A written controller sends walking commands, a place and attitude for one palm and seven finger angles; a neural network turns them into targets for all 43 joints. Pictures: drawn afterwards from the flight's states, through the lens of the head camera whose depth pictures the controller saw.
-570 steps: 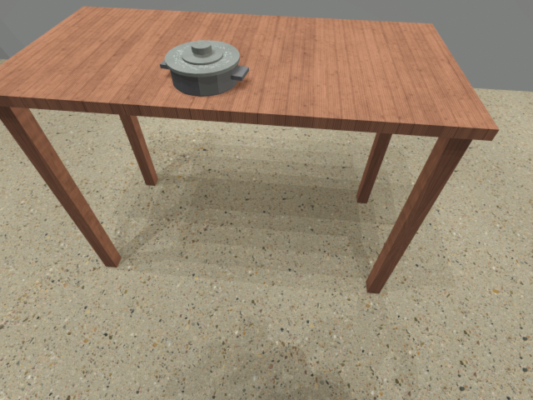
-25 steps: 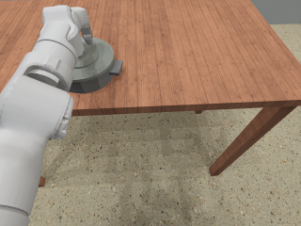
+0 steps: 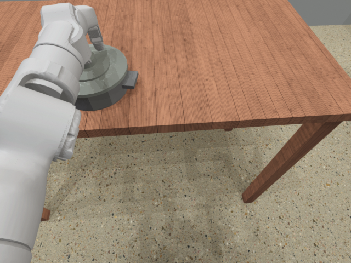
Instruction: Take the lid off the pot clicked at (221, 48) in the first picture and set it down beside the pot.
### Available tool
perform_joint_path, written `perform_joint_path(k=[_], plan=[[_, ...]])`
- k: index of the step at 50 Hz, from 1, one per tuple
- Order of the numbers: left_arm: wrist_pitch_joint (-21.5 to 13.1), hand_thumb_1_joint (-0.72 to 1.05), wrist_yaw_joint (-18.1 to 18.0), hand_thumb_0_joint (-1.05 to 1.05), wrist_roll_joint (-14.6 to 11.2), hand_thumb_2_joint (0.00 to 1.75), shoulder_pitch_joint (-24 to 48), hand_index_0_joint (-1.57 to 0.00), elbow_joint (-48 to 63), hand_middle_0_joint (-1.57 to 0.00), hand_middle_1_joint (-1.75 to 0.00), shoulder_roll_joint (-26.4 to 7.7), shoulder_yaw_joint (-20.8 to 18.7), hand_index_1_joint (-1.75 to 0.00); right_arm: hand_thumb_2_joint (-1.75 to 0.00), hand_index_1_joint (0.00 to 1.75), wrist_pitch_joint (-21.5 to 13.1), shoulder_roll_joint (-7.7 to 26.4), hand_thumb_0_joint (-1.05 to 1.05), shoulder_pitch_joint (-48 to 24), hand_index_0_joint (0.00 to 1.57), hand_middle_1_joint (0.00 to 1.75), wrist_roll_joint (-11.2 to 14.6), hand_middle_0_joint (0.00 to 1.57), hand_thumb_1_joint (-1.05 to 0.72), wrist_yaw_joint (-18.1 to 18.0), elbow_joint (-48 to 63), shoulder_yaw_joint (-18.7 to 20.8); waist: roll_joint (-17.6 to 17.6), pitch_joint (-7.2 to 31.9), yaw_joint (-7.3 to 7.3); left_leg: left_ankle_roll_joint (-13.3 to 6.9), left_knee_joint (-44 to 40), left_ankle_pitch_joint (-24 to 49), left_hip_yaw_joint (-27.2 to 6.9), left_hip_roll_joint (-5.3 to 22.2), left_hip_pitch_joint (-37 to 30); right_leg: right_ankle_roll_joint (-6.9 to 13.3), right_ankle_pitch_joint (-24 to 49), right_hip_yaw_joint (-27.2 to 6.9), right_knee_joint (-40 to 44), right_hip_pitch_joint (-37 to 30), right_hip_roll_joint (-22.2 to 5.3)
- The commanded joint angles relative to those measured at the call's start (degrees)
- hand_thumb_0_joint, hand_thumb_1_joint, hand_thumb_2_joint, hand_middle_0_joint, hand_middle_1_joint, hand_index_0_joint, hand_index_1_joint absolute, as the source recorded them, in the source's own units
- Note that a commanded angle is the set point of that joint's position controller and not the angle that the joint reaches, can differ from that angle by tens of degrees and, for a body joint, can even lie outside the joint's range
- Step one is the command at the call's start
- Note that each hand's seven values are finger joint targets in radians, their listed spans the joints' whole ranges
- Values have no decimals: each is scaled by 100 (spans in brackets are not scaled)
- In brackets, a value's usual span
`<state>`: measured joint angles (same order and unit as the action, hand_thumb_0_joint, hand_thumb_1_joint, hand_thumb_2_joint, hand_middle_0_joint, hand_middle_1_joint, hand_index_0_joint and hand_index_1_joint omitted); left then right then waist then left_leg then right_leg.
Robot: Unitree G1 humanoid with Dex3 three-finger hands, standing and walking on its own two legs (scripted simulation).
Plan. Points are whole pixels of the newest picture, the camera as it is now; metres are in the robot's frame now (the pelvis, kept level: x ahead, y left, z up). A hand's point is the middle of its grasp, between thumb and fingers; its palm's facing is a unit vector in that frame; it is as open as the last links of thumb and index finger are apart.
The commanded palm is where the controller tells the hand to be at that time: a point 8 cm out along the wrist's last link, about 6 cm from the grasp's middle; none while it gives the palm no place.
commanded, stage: lower the open fingers around the knob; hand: left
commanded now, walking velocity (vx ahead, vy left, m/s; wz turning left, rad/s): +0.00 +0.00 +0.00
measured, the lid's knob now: (84, 59) +0.54 +0.15 +0.16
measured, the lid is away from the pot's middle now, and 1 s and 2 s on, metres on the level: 0.00 0.00 0.00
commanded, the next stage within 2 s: raise the hand to come down again in 0.54 s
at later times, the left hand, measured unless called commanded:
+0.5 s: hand (82, 52) +0.52 +0.14 +0.20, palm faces -0.38 -0.08 -0.92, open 10.2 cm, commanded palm +0.52 +0.14 +0.23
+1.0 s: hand (79, 54) +0.52 +0.15 +0.19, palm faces -0.34 -0.03 -0.94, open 10.3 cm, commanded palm +0.53 +0.14 +0.25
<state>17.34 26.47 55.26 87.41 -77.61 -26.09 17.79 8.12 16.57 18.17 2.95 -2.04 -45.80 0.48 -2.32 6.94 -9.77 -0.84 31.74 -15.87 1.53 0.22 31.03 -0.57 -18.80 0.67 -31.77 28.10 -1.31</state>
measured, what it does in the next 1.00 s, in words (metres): stands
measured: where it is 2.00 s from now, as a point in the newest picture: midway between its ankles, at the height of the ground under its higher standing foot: outside the picture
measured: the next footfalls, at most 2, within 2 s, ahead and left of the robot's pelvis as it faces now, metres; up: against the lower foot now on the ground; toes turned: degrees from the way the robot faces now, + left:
none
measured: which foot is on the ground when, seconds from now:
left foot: down 0.00-1.00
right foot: down 0.00-1.00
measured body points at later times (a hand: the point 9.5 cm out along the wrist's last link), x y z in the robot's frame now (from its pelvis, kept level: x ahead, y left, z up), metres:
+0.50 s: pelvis +0.00 +0.00 +0.00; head +0.07 +0.00 +0.44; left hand +0.53 +0.14 +0.25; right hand -0.01 -0.27 -0.14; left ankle -0.02 +0.11 -0.73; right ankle -0.05 -0.13 -0.73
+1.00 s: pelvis +0.00 +0.01 +0.00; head +0.07 +0.00 +0.45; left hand +0.54 +0.15 +0.24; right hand -0.01 -0.27 -0.13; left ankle -0.02 +0.11 -0.73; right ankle -0.05 -0.13 -0.73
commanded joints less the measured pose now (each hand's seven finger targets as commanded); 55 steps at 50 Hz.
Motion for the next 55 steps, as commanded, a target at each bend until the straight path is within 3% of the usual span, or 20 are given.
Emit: perform_joint_path(k=[1,5,9,12,21,23,25,29,32,33,35,38,40,41,43,45,46,50,51,55], plan=[[-110,-40,-78,0,51,166,2419,-86,1001,-86,-8,-724,-166,-8,-90,30,-42,977,0,615,20,30,-62,20,-90,-32,281,313,358,2371,-148,-330,187,2699,-117,-303,-2150,126,2646,144,219,-269,439],[-68,-40,-62,0,-108,166,2275,-86,755,-86,-8,-545,-77,-8,-90,30,-18,1006,0,583,20,30,-8,20,-90,-67,296,282,470,1887,-198,-349,93,2347,-49,-357,-1862,171,2560,215,262,-209,445],[10,-40,-66,0,5,166,2235,-86,434,-86,-8,-839,-223,-8,-90,30,-6,991,0,559,20,30,-6,20,-90,-85,308,246,664,1713,-210,-362,73,1928,-20,-380,-1600,140,2448,178,283,-266,437],[-9,-40,-93,0,39,166,2201,-86,468,-86,-8,-567,-63,-8,-90,30,3,982,0,573,20,30,-10,20,-90,-77,296,251,423,1750,-210,-335,125,2269,-77,-326,-1789,158,2427,201,239,-36,434],[-66,-40,-104,0,35,166,2393,-86,1025,-86,-8,-873,-272,-8,-90,30,-6,965,0,568,20,30,-37,20,-90,-40,394,286,364,2264,-104,-324,159,2447,-111,-322,-2022,140,2477,150,213,-297,433],[-61,-40,-97,0,27,166,2225,-86,858,-86,-8,-984,-364,-8,-90,30,-12,965,0,570,20,30,-29,20,-90,-58,416,264,554,2081,-98,-352,121,2272,-73,-349,-1835,144,2508,161,244,-388,434],[-16,-40,-82,0,-106,166,2122,-86,682,-86,-8,-523,-55,-8,-90,30,-1,982,0,572,20,30,24,20,-90,-67,352,266,440,1709,-178,-335,64,2214,-50,-338,-1807,176,2403,226,298,-140,436],[-23,-40,-155,0,105,166,2213,-86,524,-86,-8,-1296,-472,-8,-90,30,-18,997,0,583,20,30,7,20,-90,-116,375,221,698,1706,-139,-354,-10,1542,-6,-397,-1429,151,2257,160,316,-433,427],[-45,-40,-160,0,117,166,2057,-86,389,-86,-8,-984,-257,-8,-90,30,-38,974,0,600,20,30,10,20,-90,-114,388,223,506,1762,-134,-329,35,1757,-24,-385,-1522,167,2307,183,268,-316,425],[-499,-38,-266,0,202,163,1959,-84,1349,-84,-11,-1170,-395,-11,-90,30,13,927,0,684,20,30,-15,20,-90,-117,558,283,705,1794,-190,-313,86,1881,-42,-245,-1524,134,2258,137,297,-270,427],[-711,-36,-368,0,210,157,1564,-81,1103,-81,-16,-878,-231,-16,-90,30,68,936,0,561,20,30,22,20,-90,-158,547,258,505,1684,-115,-293,81,1981,6,-222,-1626,194,2131,166,286,-131,424],[-803,-33,-487,0,207,148,2150,-77,1684,-77,-23,-1406,-578,-23,-90,30,124,885,0,580,20,30,-14,20,-90,-153,615,316,260,2213,-84,-314,78,1955,3,-233,-1795,178,2208,67,283,-408,413],[-761,-31,-523,0,41,143,2316,-74,1753,-74,-27,-1316,-518,-27,-90,30,76,858,0,616,20,30,32,20,-90,-160,597,311,-43,2336,-98,-323,60,2358,-8,-240,-2066,215,2364,98,291,-430,410],[-730,-30,-566,0,116,141,2501,-73,1810,-73,-29,-1681,-785,-29,-90,30,44,845,0,636,20,30,-9,20,-90,-146,578,316,40,2538,-58,-323,64,2355,-63,-224,-2141,163,2352,42,309,-535,417],[-622,-28,-548,0,102,136,2384,-70,1544,-70,-33,-1393,-541,-33,-90,30,47,837,0,583,20,30,28,20,-90,-142,533,293,112,2186,-114,-332,24,2319,-55,-208,-2051,167,2280,82,389,-370,424],[-670,-26,-554,0,14,131,2624,-68,1844,-68,-36,-813,-145,-36,-90,30,-24,821,0,558,20,30,69,20,-90,-100,531,305,-279,2165,-152,-310,60,2819,-127,-170,-2479,201,2244,134,430,-46,450],[-720,-25,-578,0,91,129,2850,-67,2091,-67,-38,-1128,-322,-38,-90,30,-74,821,0,599,20,30,23,20,-90,-58,512,320,-285,2434,-113,-291,92,2945,-232,-143,-2684,170,2229,104,419,-82,471],[-807,-22,-512,0,-41,120,2668,-63,2038,-63,-44,-962,-275,-44,-90,30,-137,837,0,644,20,30,23,20,-90,-75,477,336,-251,2496,-155,-299,116,3317,-214,-169,-2837,195,2443,132,439,-130,484],[-791,-21,-539,0,44,118,2678,-62,1965,-62,-46,-1372,-590,-46,-90,30,-150,833,0,652,20,30,-5,20,-90,-63,466,333,-63,2589,-104,-314,113,3118,-228,-179,-2740,152,2419,71,439,-275,482],[-760,-17,-631,0,22,109,2710,-58,1872,-58,-51,-1528,-637,-51,-90,30,-152,853,0,594,20,30,29,20,-90,-120,463,275,32,2450,-87,-333,-35,2823,-100,-242,-2333,194,2637,82,453,-613,432]])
